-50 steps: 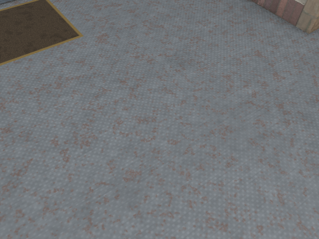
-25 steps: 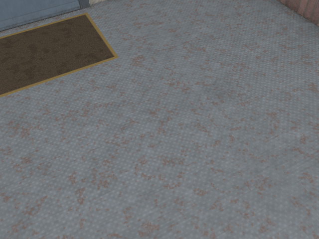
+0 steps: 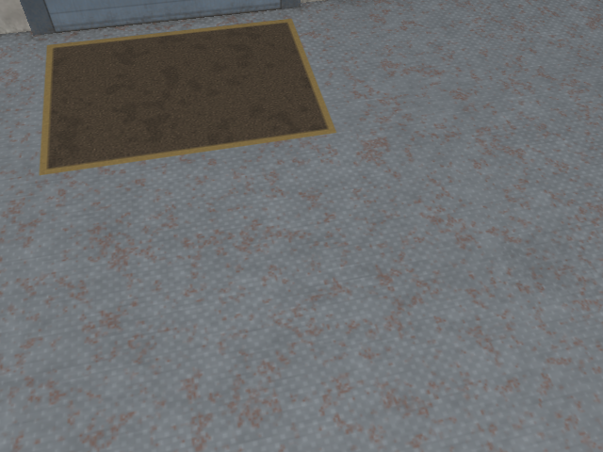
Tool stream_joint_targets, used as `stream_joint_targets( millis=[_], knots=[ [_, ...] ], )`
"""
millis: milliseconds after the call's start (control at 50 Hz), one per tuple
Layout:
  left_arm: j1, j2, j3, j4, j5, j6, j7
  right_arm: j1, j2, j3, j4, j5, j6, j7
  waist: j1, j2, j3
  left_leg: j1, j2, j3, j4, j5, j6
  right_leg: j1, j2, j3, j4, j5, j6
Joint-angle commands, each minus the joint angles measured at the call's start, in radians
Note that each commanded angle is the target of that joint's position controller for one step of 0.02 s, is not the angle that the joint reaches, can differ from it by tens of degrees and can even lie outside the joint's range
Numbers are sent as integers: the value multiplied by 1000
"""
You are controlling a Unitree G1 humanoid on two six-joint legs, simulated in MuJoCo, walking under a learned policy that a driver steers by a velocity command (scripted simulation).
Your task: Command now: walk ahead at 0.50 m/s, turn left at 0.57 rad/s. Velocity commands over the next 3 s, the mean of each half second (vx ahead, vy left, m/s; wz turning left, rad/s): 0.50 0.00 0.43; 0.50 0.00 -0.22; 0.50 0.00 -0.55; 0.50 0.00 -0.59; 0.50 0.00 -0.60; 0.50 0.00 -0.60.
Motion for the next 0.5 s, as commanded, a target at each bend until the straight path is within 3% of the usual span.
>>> stream_joint_targets(
  millis=[20,120,180,260,280,300,320,340,360,380,400,420,460,500],
  knots=[
    [35,83,25,-57,18,11,7,-25,-145,-36,-84,1,-25,-19,41,49,-97,91,246,-278,-208,291,191,-93,-17,-3,-104,94,44],
    [-152,42,6,-112,9,8,2,43,-165,-42,-58,8,-11,-42,-29,99,-61,43,183,-226,-188,153,122,-48,47,-10,-475,372,70],
    [-216,59,8,-139,-4,-3,-11,82,-172,-45,-38,14,-5,-44,-55,114,-53,68,207,-284,-153,82,107,-6,75,3,-577,411,59],
    [-170,100,24,-133,-5,-24,-28,89,-148,-40,-21,9,3,-51,-30,151,-61,179,264,-370,-49,93,87,44,72,13,-642,310,8],
    [-117,106,31,-120,-2,-29,-27,78,-141,-38,-20,8,7,-50,1,163,-71,184,257,-369,-10,148,74,111,80,-10,-671,290,-15],
    [-29,128,44,-95,7,-34,-23,75,-116,-29,-23,5,7,-48,43,154,-120,175,208,-341,92,246,50,246,83,-23,-698,284,-46],
    [109,172,56,-81,22,-37,-18,76,-71,-9,-37,-7,5,-44,103,77,-249,79,153,-277,338,167,14,483,-49,108,-672,272,-111],
    [236,265,83,-40,29,-26,-18,233,-11,9,-41,16,-6,-43,61,-236,-379,-275,-3,-153,694,-221,-74,834,-261,550,-735,106,-292],
    [262,192,69,-21,-8,-21,-29,236,-81,4,-26,28,-13,-46,82,-251,-350,-453,22,-182,841,-420,-84,854,-311,770,-847,-171,-317],
    [206,126,50,-35,-15,-16,-27,114,-147,-13,-36,31,-14,-45,106,-131,-200,-509,69,-191,890,-338,-80,732,-273,641,-866,-224,-271],
    [148,103,38,-47,-2,-7,-24,26,-146,-12,-57,17,-14,-46,95,-55,-128,-491,109,-145,871,-265,-78,608,-228,503,-872,-141,-236],
    [112,82,29,-45,5,-1,-23,-26,-133,-11,-73,0,-19,-43,76,-35,-62,-475,139,-125,808,-214,-78,498,-187,411,-896,-34,-232],
    [92,57,16,-39,13,-3,-18,-11,-101,-9,-71,-1,-20,-34,34,-81,-57,-385,186,-100,712,-154,-79,403,-129,299,-933,113,-215],
    [112,73,19,-23,1,-7,-16,-9,-68,0,-71,-1,-18,-31,29,-88,-63,-374,197,-68,638,-138,-91,384,-120,233,-959,218,-233]
  ],
)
